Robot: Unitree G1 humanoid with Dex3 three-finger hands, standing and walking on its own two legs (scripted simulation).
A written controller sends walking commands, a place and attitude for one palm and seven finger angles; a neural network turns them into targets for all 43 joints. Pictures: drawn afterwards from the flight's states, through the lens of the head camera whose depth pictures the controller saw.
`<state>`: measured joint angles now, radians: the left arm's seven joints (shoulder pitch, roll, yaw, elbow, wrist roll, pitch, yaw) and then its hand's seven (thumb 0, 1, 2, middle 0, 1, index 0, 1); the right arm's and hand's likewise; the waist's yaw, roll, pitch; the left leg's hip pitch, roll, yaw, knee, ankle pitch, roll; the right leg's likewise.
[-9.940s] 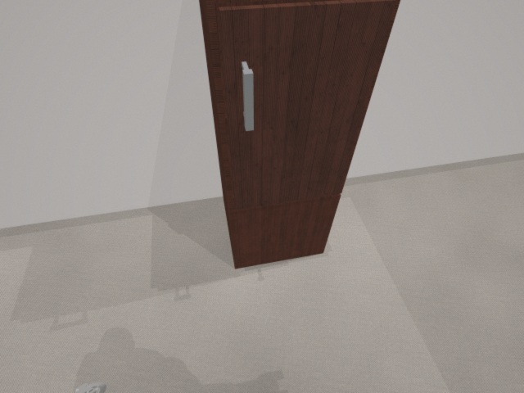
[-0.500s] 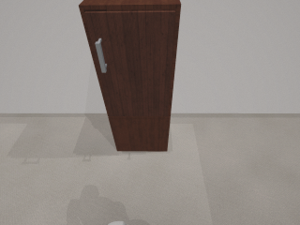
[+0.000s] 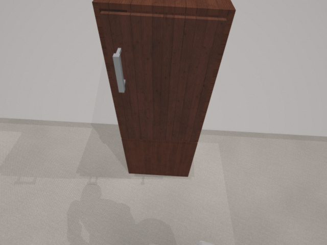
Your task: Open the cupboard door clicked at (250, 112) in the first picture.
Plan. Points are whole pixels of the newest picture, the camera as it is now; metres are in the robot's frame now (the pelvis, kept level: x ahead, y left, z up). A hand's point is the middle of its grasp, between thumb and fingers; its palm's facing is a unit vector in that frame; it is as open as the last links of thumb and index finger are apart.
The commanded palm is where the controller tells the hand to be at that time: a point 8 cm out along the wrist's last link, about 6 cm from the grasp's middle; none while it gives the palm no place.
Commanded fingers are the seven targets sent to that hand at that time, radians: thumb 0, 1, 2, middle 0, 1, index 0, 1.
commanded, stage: come to a stop and stand still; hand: left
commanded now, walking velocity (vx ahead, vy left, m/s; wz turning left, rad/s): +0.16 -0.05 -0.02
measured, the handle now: (120, 70) +0.61 +0.20 +0.08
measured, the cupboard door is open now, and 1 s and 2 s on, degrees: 0 0 0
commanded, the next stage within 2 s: look again from close up in 1.04 s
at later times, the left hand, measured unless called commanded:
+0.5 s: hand out of the picture +0.13 +0.18 -0.18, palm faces +0.06 -0.97 -0.22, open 7.3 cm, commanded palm none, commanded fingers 0.00 0.90 0.90 -0.20 -0.30 -0.20 -0.30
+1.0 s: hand out of the picture +0.03 +0.16 -0.18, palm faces +0.01 -0.98 -0.20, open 7.4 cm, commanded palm none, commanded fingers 0.00 0.90 0.90 -0.20 -0.30 -0.20 -0.30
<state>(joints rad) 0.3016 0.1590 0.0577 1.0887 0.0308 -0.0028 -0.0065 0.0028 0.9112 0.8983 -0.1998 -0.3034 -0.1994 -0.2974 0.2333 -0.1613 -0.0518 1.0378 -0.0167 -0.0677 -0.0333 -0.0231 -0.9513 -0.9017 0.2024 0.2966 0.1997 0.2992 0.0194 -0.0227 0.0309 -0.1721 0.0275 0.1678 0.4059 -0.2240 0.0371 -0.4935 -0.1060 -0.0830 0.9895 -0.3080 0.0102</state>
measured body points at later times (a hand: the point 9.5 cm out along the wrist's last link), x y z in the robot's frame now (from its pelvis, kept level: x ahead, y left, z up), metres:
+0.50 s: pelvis +0.04 +0.00 -0.01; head +0.08 +0.00 +0.43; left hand +0.12 +0.23 -0.16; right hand +0.10 -0.25 -0.17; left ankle +0.03 +0.12 -0.74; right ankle +0.12 -0.14 -0.74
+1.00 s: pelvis +0.04 -0.01 -0.01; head +0.06 -0.02 +0.44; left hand +0.03 +0.21 -0.16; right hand +0.07 -0.24 -0.17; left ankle +0.03 +0.12 -0.74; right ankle +0.01 -0.11 -0.74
